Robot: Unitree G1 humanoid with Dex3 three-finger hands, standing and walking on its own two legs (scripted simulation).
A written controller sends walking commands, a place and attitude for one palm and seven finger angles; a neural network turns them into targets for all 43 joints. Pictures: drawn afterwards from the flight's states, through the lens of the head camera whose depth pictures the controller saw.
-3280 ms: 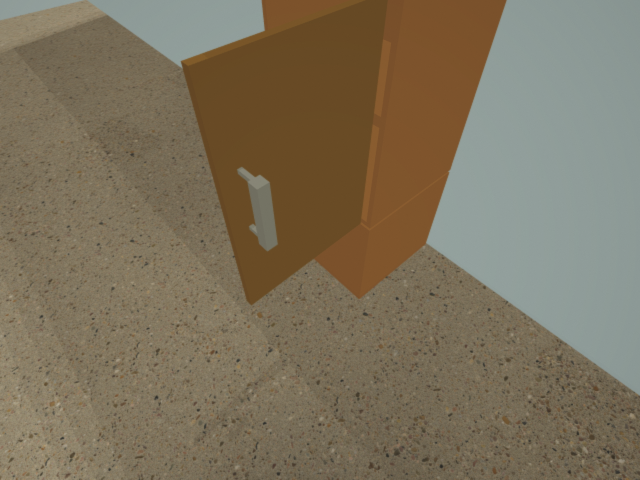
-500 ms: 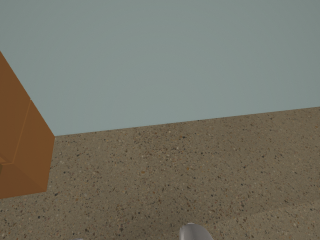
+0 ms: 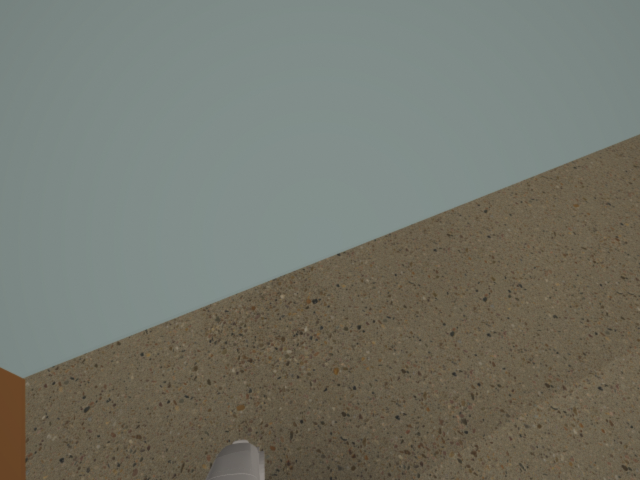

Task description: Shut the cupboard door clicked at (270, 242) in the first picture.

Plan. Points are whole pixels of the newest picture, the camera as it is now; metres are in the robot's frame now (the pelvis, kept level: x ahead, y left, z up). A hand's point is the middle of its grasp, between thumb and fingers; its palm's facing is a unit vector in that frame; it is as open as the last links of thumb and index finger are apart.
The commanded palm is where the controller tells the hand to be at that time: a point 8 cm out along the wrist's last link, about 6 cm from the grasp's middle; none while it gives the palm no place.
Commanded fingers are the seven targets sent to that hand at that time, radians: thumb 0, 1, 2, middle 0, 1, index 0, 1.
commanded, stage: walk to a spot facing it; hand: left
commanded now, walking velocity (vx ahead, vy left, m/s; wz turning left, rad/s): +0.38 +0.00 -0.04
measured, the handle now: out of the picture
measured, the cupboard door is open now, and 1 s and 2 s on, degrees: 91 91 91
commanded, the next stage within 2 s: turn to face it in 0.42 s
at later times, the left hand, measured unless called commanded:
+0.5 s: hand (197, 460) +0.17 +0.19 -0.18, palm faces +0.03 -0.99 -0.14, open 7.4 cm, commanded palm none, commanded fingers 0.00 0.90 0.90 -0.20 -0.30 -0.20 -0.30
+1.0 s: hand (237, 283) +0.47 +0.18 -0.17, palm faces +0.11 -0.98 -0.17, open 7.4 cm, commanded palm none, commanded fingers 0.00 0.90 0.90 -0.20 -0.30 -0.20 -0.30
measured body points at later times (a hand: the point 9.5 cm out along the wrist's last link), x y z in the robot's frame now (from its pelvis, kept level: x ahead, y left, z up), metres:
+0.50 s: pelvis +0.24 +0.04 -0.01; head +0.27 +0.04 +0.44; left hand +0.17 +0.25 -0.17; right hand +0.31 -0.19 -0.15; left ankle +0.27 +0.12 -0.74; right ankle +0.14 -0.06 -0.64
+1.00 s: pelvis +0.36 +0.00 -0.01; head +0.40 +0.01 +0.44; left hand +0.46 +0.23 -0.16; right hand +0.40 -0.24 -0.16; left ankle +0.35 +0.12 -0.70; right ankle +0.39 -0.13 -0.74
